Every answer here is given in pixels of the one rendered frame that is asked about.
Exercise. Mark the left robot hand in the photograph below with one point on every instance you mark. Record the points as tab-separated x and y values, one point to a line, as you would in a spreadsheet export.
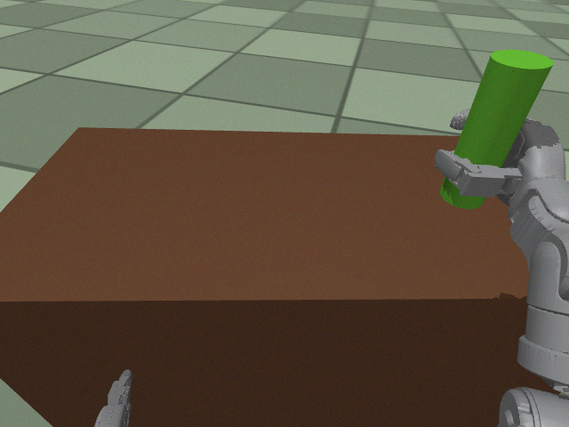
117	412

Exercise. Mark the can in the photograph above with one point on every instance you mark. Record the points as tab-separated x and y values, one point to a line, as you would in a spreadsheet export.
507	91

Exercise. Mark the right robot hand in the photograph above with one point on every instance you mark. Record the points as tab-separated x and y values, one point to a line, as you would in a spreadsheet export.
536	153

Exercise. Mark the right robot arm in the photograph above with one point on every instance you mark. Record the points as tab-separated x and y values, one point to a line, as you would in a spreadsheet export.
539	215

